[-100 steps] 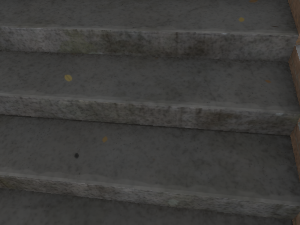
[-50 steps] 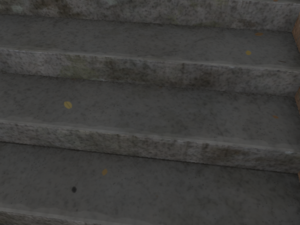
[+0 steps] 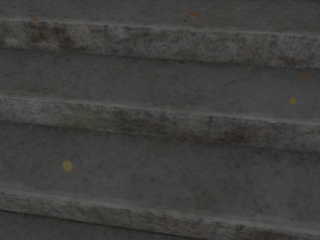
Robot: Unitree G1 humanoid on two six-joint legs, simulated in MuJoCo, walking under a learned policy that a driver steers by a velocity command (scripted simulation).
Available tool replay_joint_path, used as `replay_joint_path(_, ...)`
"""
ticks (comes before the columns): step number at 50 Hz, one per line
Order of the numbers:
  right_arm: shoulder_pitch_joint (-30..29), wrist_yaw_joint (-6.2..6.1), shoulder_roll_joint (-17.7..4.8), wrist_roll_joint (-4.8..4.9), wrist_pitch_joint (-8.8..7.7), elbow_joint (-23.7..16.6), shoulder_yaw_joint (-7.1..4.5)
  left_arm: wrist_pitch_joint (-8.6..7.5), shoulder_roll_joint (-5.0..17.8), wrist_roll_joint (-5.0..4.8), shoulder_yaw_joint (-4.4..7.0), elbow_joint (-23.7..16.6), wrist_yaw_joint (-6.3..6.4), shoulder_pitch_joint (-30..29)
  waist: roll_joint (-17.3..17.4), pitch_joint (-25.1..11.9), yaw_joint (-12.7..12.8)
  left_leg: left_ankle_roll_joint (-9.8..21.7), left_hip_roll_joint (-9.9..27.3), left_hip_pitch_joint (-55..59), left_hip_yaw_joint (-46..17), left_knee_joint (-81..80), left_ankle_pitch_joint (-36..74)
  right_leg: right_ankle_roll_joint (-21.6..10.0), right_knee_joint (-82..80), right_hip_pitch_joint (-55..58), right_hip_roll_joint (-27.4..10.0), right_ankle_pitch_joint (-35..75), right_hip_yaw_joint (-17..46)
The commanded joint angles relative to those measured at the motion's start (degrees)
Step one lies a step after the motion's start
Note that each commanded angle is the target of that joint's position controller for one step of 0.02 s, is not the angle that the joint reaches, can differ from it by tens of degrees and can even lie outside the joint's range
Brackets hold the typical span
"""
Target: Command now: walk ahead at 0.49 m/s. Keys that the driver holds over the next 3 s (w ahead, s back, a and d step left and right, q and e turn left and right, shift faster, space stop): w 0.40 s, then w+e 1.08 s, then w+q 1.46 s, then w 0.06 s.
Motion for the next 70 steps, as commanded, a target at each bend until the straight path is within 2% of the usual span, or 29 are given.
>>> replay_joint_path(1, -1.4, 0.25, 4.7, 0.26, 1.55, -6.1, 2.18, -2.12, 3.5, 0.38, -0.56, 1.0, -0.43, 4.5, -1.5, 9.2, -2.4, 0.4, 1.9, -24.6, 0.5, 15.3, 0.5, -5.4, -17.3, -4.5, -17.5, -14.7, 21.9)
replay_joint_path(7, -21.6, -1.74, 6.1, 0.79, 1.63, -22.4, 5.73, -2.78, 2.3, -0.91, -3.47, 2.8, -0.32, 9.6, -3.2, 9.7, -1.8, 0.6, 4.8, -39.6, 5.2, 13.8, -5.9, -1.7, -21.5, -6.0, -14.9, -8.8, 16.2)
replay_joint_path(11, -21.9, -0.68, 4.9, 2.28, 2.23, -23.8, 6.96, -1.13, 3.7, -2.56, -3.36, 0.6, 2.95, 11.4, -1.8, 1.4, 1.5, -0.5, 3.4, -12.5, 14.8, -20.3, -4.6, -3.9, -30.1, -0.7, -13.4, 37.5, 8.7)
replay_joint_path(13, -9.9, -1.3, 3.9, 3.83, 2.04, -19.1, 5.96, -1.7, 9.8, -1.61, -2.17, -1.6, 3.01, 12.2, -11.2, -11.4, -4.3, 1.8, -4.0, 6.4, 16.0, -26.6, -5.0, -4.3, -15.1, 9.2, -16.4, 92.6, 4.6)
replay_joint_path(15, 3.2, -0.56, -1.9, 2.84, 1.3, -14.2, 3.48, -1.86, 14.0, -1.61, 0.09, -3.8, 1.6, 8.8, -15.7, -19.9, -10.3, 4.9, -5.6, 13.4, 12.9, -39.6, -8.4, -4.3, 6.1, 21.4, -19.6, 100.4, 4.9)
replay_joint_path(16, 8.5, -0.06, -5.2, 1.02, 0.86, -11.1, 1.64, -2.68, 13.5, -1.73, 0.95, -5.4, 1.06, 8.8, -14.2, -23.7, -11.5, 7.8, -0.6, 23.1, -1.4, -45.6, -13.9, -3.6, 20.3, 14.8, -17.4, 85.5, 5.8)
replay_joint_path(17, 12.1, -0.71, -12.0, 0.46, 1.69, -7.5, -1.02, -2.9, 7.5, -1.96, 0.63, -9.5, -1.19, 9.0, 5.2, -23.9, -9.8, 15.0, 15.0, 33.9, -37.9, -68.8, -26.0, 0.5, 44.2, -9.6, -5.2, 42.3, 5.9)
replay_joint_path(18, 5.1, -1.05, -12.6, 1.01, 2.42, -6.9, -2.26, -3.42, 6.2, 2.26, 1.35, -10.5, -2.16, 6.2, 6.3, -19.8, -6.5, 15.8, 18.5, 29.1, -59.5, -86.9, -30.9, 1.4, 69.1, -19.4, -0.7, 9.5, 15.1)
replay_joint_path(19, -2.4, -0.34, -10.1, 2.24, 1.46, -5.9, -1.86, -2.86, 2.8, 3.48, 0.99, -15.0, -2.07, 3.7, 0.5, -8.7, -0.1, 13.4, 19.5, 19.3, -50.5, -86.7, -35.9, 1.6, 78.6, -26.4, -3.7, 9.1, 16.2)
replay_joint_path(21, -0.1, -0.11, -0.8, 0.69, -0.14, 1.3, -0.15, -1.98, 0.3, 2.15, 0.38, -21.4, -0.03, -6.5, -8.7, 4.6, 1.2, 7.8, 16.6, 10.9, -29.9, -80.9, -24.2, -0.7, 86.2, -39.1, -5.6, 6.4, 13.4)
replay_joint_path(24, 5.9, 0.58, 4.1, 0.12, -2.46, 8.3, 0.89, 0.26, -5.3, 0.19, -2.21, -22.2, 0.44, -3.3, -4.1, 5.4, 4.7, 0.8, 10.6, 14.0, -9.3, -78.2, -2.6, -3.3, 91.3, -48.9, -4.4, 4.6, 16.9)
replay_joint_path(32, 16.9, 0.68, -2.7, 0.73, -5.61, 10.0, 0.81, 2.1, -4.6, 0.59, -2.66, -30.0, 2.35, -23.2, 1.2, 4.9, 0.6, -1.0, 13.7, 28.2, 1.0, -85.6, 13.4, -1.5, 93.6, -69.4, -3.5, -2.4, 8.7)
replay_joint_path(37, 21.5, -3.28, -5.1, 1.88, -4.4, 10.6, 0.12, 2.92, -2.8, 0.98, -3.92, -34.6, -0.17, -30.2, 1.9, 1.3, -0.6, 0.5, 13.4, 35.7, 7.2, -96.6, 27.5, -1.1, 64.2, -56.6, -8.6, -8.7, -1.9)
replay_joint_path(39, 18.5, -4.16, -4.6, 3.71, -3.52, 7.6, 0.91, 2.96, -4.5, -1.11, -4.74, -32.5, -1.35, -29.9, -2.4, -1.6, 1.6, 0.6, 12.2, 35.4, 14.8, -92.2, 64.7, -3.1, 46.9, -38.4, -4.3, -13.1, -10.3)
replay_joint_path(41, 20.2, -4.5, -10.7, 4.0, -3.3, 5.6, -0.6, 3.7, -1.5, -1.65, -3.23, -27.9, -0.3, -14.1, 8.8, -11.8, 7.6, 2.1, 17.7, 38.9, 13.9, -73.4, 108.8, -5.1, 41.3, -19.5, 2.1, -14.4, -12.2)
replay_joint_path(43, 15.8, -2.82, -13.3, 3.24, -3.93, -0.2, -1.97, 2.65, 5.6, 0.74, -0.3, -24.8, -0.94, -4.2, 11.4, -19.4, 11.5, 1.1, 16.7, 32.1, 13.0, -45.4, 89.3, -8.6, 25.3, -1.6, 1.6, -16.7, 6.2)
replay_joint_path(44, 11.8, -0.2, -8.2, 2.39, -4.65, -5.7, -1.11, 2.93, 12.8, -0.02, 2.21, -23.3, -0.17, -2.7, -8.2, -19.3, 11.0, -3.5, 3.1, 6.9, 12.1, -17.5, 36.6, -17.3, 6.9, 8.9, -12.5, -25.7, 39.9)
replay_joint_path(45, 6.7, 1.54, -8.9, 0.66, -5.26, -8.5, -2.43, 3.84, 14.0, 0.04, 3.56, -23.8, 0.53, -8.0, -9.8, -20.1, 8.4, -4.1, -2.3, -1.7, -1.2, 2.5, 11.9, -17.7, -10.9, 6.8, -16.4, -27.9, 63.4)
replay_joint_path(47, 3.0, 1.39, -3.8, -0.46, -5.44, -14.8, -1.49, 1.92, 9.5, -0.08, 2.82, -20.4, 0.63, -10.4, 2.5, -5.1, 1.9, -3.0, 1.4, -10.9, -4.6, 9.0, 12.9, -11.9, -10.5, -4.6, -16.1, -22.4, 51.8)
replay_joint_path(49, 1.4, 0.27, 1.8, -0.31, -4.44, -17.4, 0.51, 0.34, 2.7, 1.49, 1.49, -15.6, 0.88, -7.2, 1.6, 0.9, -0.8, -1.5, 2.0, -19.9, -3.1, 17.9, 9.0, -10.3, -5.9, -9.2, -11.6, -8.1, 39.3)
replay_joint_path(53, -2.9, -0.68, 4.7, -1.17, -1.19, -20.5, 2.82, -1.79, 4.2, 0.42, 1.4, -12.1, -0.99, -2.7, 1.2, 5.0, -3.2, -1.0, 5.2, -28.3, -0.8, 11.1, 5.9, -3.4, -5.2, -13.7, -6.6, 4.4, 22.5)
replay_joint_path(57, -15.3, -1.2, 7.7, -1.15, -0.64, -26.3, 4.26, -3.66, 7.7, 1.7, 1.5, -12.1, -0.37, 6.1, -6.7, 0.8, 1.7, -1.5, 3.7, -44.1, 4.7, 23.4, 1.5, -4.3, -7.2, -1.8, -9.2, 13.9, 28.8)
replay_joint_path(61, -29.9, 0.17, 7.7, -1.24, 0.03, -33.4, 6.03, -1.98, 6.0, -0.98, 1.38, -11.1, 2.08, 11.6, -5.5, 1.0, 6.2, -2.2, 3.6, -34.7, 7.9, -1.7, -3.8, -6.7, -20.7, -0.9, -8.7, 15.6, 29.2)
replay_joint_path(64, -20.3, 0.37, 8.2, 0.6, 1.36, -30.8, 5.51, -0.97, 8.2, -0.09, 2.6, -15.8, 3.46, 5.7, -6.5, -8.1, 0.1, 0.3, -0.8, -1.9, 11.6, -23.7, -5.3, -4.2, -16.4, -0.2, -10.1, 66.7, 19.7)
replay_joint_path(66, -4.7, -1.02, 0.2, 3.09, 1.5, -26.8, 1.73, -3.24, 15.1, -1.05, 5.04, -20.8, 1.67, 0.8, -10.9, -18.5, -8.3, 1.0, -2.8, 18.1, 7.4, -35.4, -0.7, -2.3, 2.2, 4.5, -12.5, 97.2, 23.5)
replay_joint_path(67, 2.8, -1.53, -5.7, 2.75, 0.93, -24.7, -0.94, -5.46, 17.2, -2.01, 6.22, -22.7, -0.32, -4.2, -11.2, -22.5, -13.8, 2.1, -1.4, 27.7, 2.0, -46.7, -2.9, -1.1, 16.2, 3.2, -10.3, 90.4, 22.9)
replay_joint_path(68, 7.1, -1.72, -10.9, 0.14, -0.66, -22.7, -3.11, -6.89, 9.6, -2.34, 5.3, -25.1, -1.94, -4.2, 3.9, -27.1, -11.6, 9.4, 15.4, 43.0, -22.7, -54.8, -0.1, 1.4, 39.6, -13.5, -0.7, 38.4, 20.4)
replay_joint_path(69, 5.8, -2.3, -13.9, 0.0, 0.5, -21.5, -4.52, -6.65, 7.0, -0.44, 4.82, -27.4, -3.24, -2.4, 16.1, -30.1, -9.0, 16.4, 24.2, 39.9, -51.2, -74.5, 8.0, 3.6, 63.3, -22.5, 5.1, 0.6, 17.3)
replay_joint_path(70, -0.2, -1.94, -7.8, 0.94, 0.76, -21.2, -3.87, -5.47, 4.7, 1.59, 4.32, -27.9, -3.34, -1.7, 7.2, -22.8, -3.8, 15.0, 23.3, 32.9, -49.2, -75.1, -15.1, 2.3, 71.8, -28.2, 0.3, 3.6, 18.8)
